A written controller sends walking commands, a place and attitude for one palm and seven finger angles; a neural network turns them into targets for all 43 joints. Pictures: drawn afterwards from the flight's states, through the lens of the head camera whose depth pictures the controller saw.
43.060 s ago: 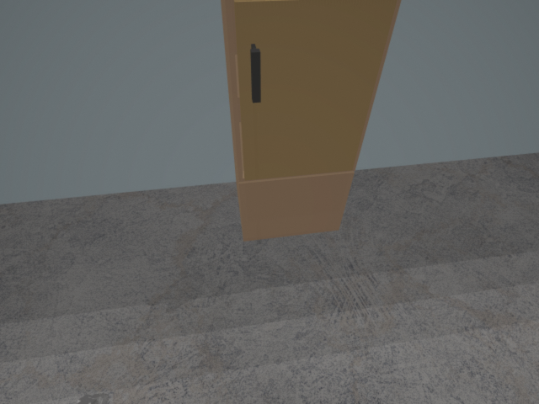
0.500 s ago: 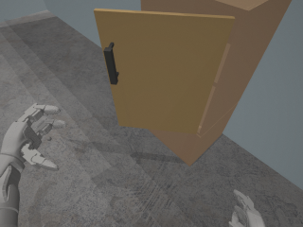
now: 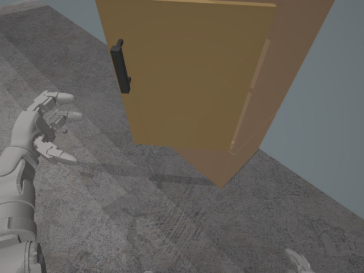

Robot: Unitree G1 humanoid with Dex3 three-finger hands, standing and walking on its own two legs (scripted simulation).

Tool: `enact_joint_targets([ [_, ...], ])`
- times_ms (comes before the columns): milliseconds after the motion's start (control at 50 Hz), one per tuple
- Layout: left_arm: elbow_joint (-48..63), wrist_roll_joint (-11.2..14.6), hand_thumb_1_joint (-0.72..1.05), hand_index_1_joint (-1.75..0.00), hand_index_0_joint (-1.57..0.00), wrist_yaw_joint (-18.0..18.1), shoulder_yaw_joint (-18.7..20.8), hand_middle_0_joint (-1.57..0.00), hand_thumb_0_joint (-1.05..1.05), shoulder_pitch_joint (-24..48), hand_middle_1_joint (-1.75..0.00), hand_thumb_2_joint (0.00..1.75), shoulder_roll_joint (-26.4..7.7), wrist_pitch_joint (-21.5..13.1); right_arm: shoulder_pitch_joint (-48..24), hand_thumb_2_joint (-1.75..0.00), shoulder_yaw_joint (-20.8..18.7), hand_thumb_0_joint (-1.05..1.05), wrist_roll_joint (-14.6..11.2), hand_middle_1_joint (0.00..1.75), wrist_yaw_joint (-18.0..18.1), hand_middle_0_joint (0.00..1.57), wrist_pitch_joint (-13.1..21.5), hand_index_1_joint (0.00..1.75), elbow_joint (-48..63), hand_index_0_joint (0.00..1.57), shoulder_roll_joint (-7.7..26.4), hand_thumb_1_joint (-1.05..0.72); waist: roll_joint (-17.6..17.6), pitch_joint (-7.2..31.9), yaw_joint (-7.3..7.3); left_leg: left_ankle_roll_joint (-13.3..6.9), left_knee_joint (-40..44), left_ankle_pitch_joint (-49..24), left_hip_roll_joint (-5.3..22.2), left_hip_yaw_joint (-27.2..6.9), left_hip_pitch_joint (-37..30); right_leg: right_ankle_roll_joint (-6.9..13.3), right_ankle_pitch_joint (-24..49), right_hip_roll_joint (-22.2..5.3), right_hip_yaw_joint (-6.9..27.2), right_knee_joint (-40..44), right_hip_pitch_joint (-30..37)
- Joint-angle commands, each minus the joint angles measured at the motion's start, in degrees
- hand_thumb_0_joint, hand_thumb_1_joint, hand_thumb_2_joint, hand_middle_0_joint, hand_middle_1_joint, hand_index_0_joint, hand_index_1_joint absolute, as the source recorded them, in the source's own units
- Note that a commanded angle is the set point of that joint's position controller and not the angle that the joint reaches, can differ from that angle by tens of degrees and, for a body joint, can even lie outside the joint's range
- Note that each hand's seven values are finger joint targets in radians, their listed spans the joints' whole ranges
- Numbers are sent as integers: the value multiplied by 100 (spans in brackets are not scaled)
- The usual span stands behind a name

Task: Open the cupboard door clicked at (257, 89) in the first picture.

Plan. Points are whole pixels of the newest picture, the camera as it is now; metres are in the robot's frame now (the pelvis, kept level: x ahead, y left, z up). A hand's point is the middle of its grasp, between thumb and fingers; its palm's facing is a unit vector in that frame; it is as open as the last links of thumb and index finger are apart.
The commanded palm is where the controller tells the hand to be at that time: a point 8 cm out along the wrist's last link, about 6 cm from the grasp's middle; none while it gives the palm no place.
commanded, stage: move the hooked fingers beside the handle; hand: left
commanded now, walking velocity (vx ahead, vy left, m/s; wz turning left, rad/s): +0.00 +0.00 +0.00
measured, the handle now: (123, 67) +0.63 +0.19 +0.09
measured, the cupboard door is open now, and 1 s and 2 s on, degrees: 40 40 39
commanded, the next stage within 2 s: slide the fingers in behind the handle in 1.88 s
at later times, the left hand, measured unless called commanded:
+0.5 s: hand (85, 102) +0.46 +0.24 +0.11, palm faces -0.06 -1.00 -0.02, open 14.0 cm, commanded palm +0.45 +0.30 +0.10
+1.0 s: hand (99, 76) +0.55 +0.24 +0.11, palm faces -0.06 -1.00 -0.02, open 14.0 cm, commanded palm +0.55 +0.28 +0.09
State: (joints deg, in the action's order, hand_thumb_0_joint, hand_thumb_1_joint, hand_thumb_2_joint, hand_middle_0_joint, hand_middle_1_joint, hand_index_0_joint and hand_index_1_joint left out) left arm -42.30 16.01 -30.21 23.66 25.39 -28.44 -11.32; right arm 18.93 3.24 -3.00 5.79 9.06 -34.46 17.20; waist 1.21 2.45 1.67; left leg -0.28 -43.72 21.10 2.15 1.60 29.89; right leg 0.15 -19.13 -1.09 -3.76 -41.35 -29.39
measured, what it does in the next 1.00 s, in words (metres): stands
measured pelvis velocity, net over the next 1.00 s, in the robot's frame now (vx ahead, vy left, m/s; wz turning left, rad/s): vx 0.01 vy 0.01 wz -0.04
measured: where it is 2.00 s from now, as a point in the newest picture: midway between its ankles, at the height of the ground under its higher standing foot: outside the picture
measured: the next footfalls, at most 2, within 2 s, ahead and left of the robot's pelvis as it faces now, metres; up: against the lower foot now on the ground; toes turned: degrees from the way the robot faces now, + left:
none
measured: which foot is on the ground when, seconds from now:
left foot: down 0.00-1.00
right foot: down 0.00-1.00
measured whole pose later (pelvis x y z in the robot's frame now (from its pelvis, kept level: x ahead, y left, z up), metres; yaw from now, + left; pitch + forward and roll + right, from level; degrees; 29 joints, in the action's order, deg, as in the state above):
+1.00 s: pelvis +0.01 +0.01 -0.02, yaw -2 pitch +21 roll -3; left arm -76.5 2.8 -25.4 27.0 64.2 -45.7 -14.8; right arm 26.5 3.9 -0.3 3.4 -2.0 -35.6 17.5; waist 1.3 3.2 12.8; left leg -1.1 -52.1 24.0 3.9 1.6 48.8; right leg -0.6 -19.7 0.5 -3.3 -46.2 -47.1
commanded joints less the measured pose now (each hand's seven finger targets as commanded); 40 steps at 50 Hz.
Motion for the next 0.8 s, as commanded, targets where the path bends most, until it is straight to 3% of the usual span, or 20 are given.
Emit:
enact_joint_targets([
  [0, 754, 104, -50, -120, -30, -66, 167, -30, 0, 2427, -120, 30, -1463, -375, 90, -90, -386, 0, 9, 30, 21, 20, 162, 30, 608, 20, 873, -90, 235, 1639, 163, -86, 566, -1327, -184, -255, -714, 134, 1349, 211, 179, 404, 458],
  [40, 564, 88, -50, -120, -30, -52, 334, -30, 0, 2528, -120, 30, -1688, -378, 159, -90, -410, 0, 14, 30, 12, 20, 106, 30, 590, 20, 911, -90, 108, 1729, 132, -101, 529, -1324, -181, -250, -614, 133, 1360, 210, 215, 388, 531],
  [120, 434, -63, -50, -120, -30, 94, 375, -30, 0, 3172, -120, 30, -1903, -529, 288, -90, -406, 0, 49, 30, -7, 20, -16, 30, 541, 20, 916, -90, 363, 1886, 170, -98, 451, -1390, -194, -262, -607, 159, 1347, 216, 220, 283, 431],
  [200, 35, -189, -50, -120, -30, 204, 296, -30, 0, 3667, -120, 30, -1912, -716, 432, -90, -415, 0, 64, 30, -35, 20, -123, 30, 430, 20, 908, -90, 404, 2017, 295, -105, 381, -1372, -163, -265, -600, 125, 1363, 223, 237, 240, 304],
  [220, -102, -175, -50, -120, -30, 215, 411, -30, 0, 3672, -120, 30, -2020, -744, 494, -90, -420, 0, 76, 30, -37, 20, -150, 30, 428, 20, 921, -90, 215, 2085, 263, -121, 337, -1438, -161, -258, -518, 132, 1438, 245, 247, 204, 403],
  [280, -582, -301, -50, -120, -30, 198, 612, -30, 0, 3834, -120, 30, -2406, -775, 583, -90, -414, 0, 73, 30, -41, 20, -259, 30, 367, 20, 961, -90, 222, 2169, 275, -135, 281, -1387, -170, -214, -240, 99, 1566, 211, 319, 160, 534],
  [300, -705, -349, -50, -120, -30, 174, 455, -30, 0, 3859, -120, 30, -2255, -766, 582, -90, -407, 0, 73, 30, -56, 20, -290, 30, 388, 20, 946, -90, 405, 2126, 301, -126, 285, -1344, -176, -203, -244, 108, 1510, 214, 308, 149, 406],
  [340, -810, -392, -50, -120, -30, 158, 430, -30, 0, 4069, -120, 30, -2292, -789, 655, -90, -416, 0, 95, 30, -76, 20, -339, 30, 361, 20, 955, -90, 478, 2212, 333, -128, 222, -1441, -164, -201, -275, 109, 1576, 231, 302, 109, 327],
  [380, -1167, -445, -50, -120, -30, 149, 441, -30, 0, 4165, -120, 30, -2407, -746, 737, -90, -404, 0, 88, 30, -78, 20, -426, 30, 340, 20, 996, -90, 228, 2053, 437, -154, 185, -1305, -145, -191, -53, 80, 1505, 242, 317, 124, 223],
  [420, -1224, -442, -50, -120, -30, 126, 374, -30, 0, 4520, -120, 30, -2376, -784, 819, -90, -409, 0, 101, 30, -74, 20, -467, 30, 316, 20, 997, -90, 205, 2062, 520, -171, 134, -1359, -144, -215, -32, 95, 1533, 262, 312, 91, 168],
  [440, -1246, -484, -50, -120, -30, 116, 422, -30, 0, 4600, -120, 30, -2508, -807, 859, -90, -425, 0, 103, 30, -71, 20, -501, 30, 299, 20, 1025, -90, 238, 2204, 524, -162, 114, -1364, -128, -226, -55, 81, 1529, 257, 320, 75, 145],
  [480, -1287, -518, -50, -120, -30, 112, 295, -30, 0, 4958, -120, 30, -2442, -841, 931, -90, -413, 0, 118, 30, -73, 20, -542, 30, 241, 20, 1030, -90, 435, 2239, 643, -158, 67, -1332, -117, -244, -134, 78, 1435, 267, 314, 66, -67],
  [520, -1386, -526, -50, -120, -30, 118, 437, -30, 0, 5220, -120, 30, -2689, -893, 1029, -90, -409, 0, 137, 30, -63, 20, -581, 30, 198, 20, 1066, -90, 337, 2308, 697, -174, 0, -1374, -110, -283, -68, 87, 1425, 294, 314, 29, -80],
  [540, -1386, -564, -50, -120, -30, 118, 508, -30, 0, 5294, -120, 30, -2827, -911, 1080, -90, -423, 0, 137, 30, -64, 20, -610, 30, 176, 20, 1078, -90, 332, 2549, 684, -168, -25, -1411, -102, -298, -88, 70, 1468, 287, 336, 1, -2],
  [560, -1477, -605, -50, -120, -30, 118, 471, -30, 0, 5303, -120, 30, -2805, -907, 1092, -90, -415, 0, 137, 30, -69, 20, -631, 30, 171, 20, 1065, -90, 532, 2561, 699, -162, -41, -1431, -108, -284, -114, 75, 1474, 280, 336, 0, -72],
  [620, -1663, -705, -50, -120, -30, 172, 315, -30, 0, 5621, -120, 30, -2733, -856, 1206, -90, -388, 0, 164, 30, -72, 20, -679, 30, 105, 20, 1065, -90, 662, 2430, 828, -166, -95, -1420, -93, -340, -125, 88, 1316, 302, 281, -30, -405],
  [660, -1782, -800, -50, -120, -30, 224, 445, -30, 0, 5685, -120, 30, -2982, -803, 1323, -90, -396, 0, 182, 30, -91, 20, -727, 30, 75, 20, 1106, -90, 675, 2575, 823, -151, -120, -1546, -60, -386, -175, 73, 1344, 307, 260, -49, -456],
  [700, -1798, -879, -50, -120, -30, 280, 460, -30, 0, 5705, -120, 30, -3009, -774, 1401, -90, -394, 0, 208, 30, -110, 20, -786, 30, 102, 20, 1100, -90, 854, 2701, 804, -130, -155, -1717, -56, -390, -246, 85, 1405, 309, 234, -92, -526],
  [720, -1860, -873, -50, -120, -30, 306, 363, -30, 0, 5828, -120, 30, -2891, -768, 1436, -90, -381, 0, 219, 30, -117, 20, -797, 30, 94, 20, 1088, -90, 860, 2650, 898, -147, -191, -1796, -53, -386, -292, 87, 1426, 336, 224, -87, -641],
  [780, -2045, -970, -50, -120, -30, 379, 522, -30, 0, 6051, -120, 30, -3206, -713, 1559, -90, -369, 0, 239, 30, -136, 20, -879, 30, 86, 20, 1129, -90, 733, 2626, 952, -153, -232, -1756, -28, -401, -86, 56, 1453, 344, 234, -86, -586],
])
